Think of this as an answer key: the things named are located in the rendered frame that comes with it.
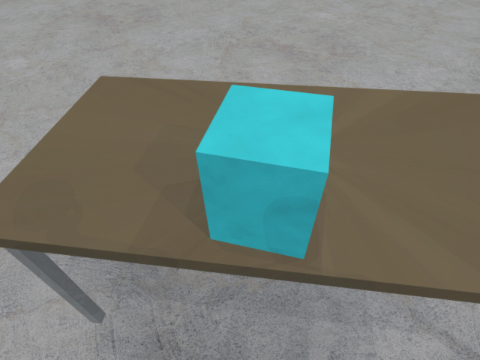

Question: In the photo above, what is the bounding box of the carton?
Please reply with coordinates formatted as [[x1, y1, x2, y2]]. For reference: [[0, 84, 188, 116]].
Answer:
[[196, 85, 334, 259]]

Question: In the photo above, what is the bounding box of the table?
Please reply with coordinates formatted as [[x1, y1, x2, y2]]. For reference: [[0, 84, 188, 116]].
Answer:
[[0, 76, 480, 324]]

